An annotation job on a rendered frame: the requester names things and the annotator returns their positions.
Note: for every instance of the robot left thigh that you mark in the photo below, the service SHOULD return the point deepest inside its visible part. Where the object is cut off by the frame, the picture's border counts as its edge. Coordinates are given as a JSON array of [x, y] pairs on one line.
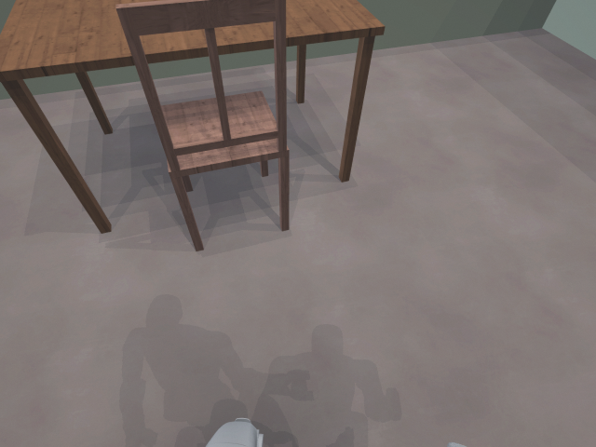
[[237, 434]]

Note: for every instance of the table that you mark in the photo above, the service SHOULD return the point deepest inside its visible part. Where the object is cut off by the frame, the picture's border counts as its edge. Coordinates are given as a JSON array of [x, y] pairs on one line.
[[58, 37]]

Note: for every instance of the chair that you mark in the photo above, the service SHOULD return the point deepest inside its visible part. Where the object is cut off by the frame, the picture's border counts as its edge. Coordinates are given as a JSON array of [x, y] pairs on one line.
[[221, 132]]

